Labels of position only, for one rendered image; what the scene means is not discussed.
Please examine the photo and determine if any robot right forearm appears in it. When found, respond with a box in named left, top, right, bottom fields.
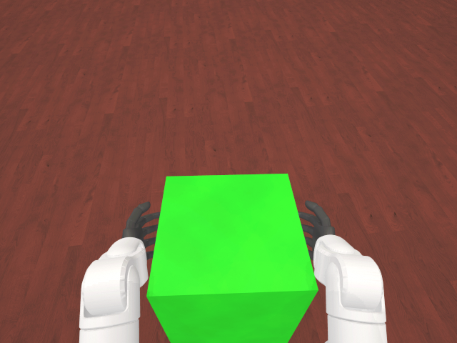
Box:
left=313, top=235, right=387, bottom=343

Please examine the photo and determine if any left robot hand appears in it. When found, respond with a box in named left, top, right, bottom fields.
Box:
left=122, top=202, right=160, bottom=260

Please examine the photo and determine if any robot left forearm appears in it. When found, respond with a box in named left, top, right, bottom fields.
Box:
left=79, top=237, right=149, bottom=343

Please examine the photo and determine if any right robot hand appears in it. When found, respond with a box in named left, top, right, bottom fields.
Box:
left=298, top=200, right=335, bottom=260

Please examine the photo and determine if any carton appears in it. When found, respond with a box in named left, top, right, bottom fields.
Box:
left=146, top=174, right=318, bottom=343

